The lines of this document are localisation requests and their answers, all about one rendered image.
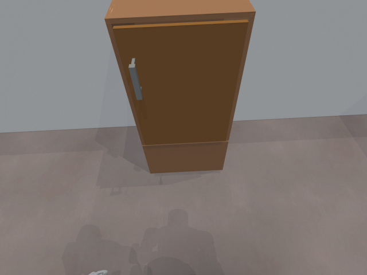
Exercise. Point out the handle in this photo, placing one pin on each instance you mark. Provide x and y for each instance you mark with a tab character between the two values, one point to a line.
135	80

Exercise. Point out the cupboard door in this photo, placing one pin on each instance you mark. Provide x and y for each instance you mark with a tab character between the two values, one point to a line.
188	73

